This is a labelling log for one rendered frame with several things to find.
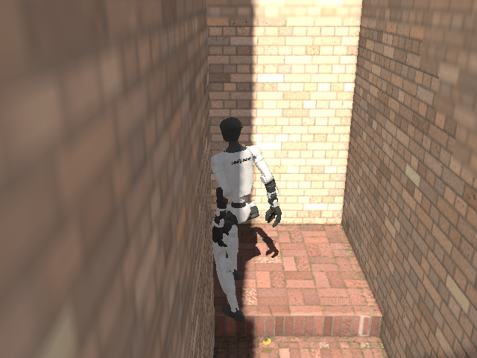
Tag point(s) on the robot left forearm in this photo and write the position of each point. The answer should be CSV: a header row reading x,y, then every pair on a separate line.
x,y
221,208

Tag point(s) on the right robot hand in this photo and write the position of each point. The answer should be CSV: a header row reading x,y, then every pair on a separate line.
x,y
270,215

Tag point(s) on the robot left upper arm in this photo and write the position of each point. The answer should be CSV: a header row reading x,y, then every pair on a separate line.
x,y
219,174

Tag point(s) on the left robot hand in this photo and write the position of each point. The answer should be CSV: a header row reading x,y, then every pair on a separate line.
x,y
217,235

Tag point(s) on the humanoid robot head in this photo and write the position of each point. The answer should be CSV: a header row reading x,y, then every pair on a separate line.
x,y
231,129

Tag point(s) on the robot right upper arm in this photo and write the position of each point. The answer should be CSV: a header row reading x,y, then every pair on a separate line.
x,y
260,163

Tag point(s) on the robot right shin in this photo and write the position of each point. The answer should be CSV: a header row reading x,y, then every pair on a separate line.
x,y
232,250

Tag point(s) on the robot right forearm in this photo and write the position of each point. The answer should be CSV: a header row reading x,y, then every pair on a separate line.
x,y
271,193

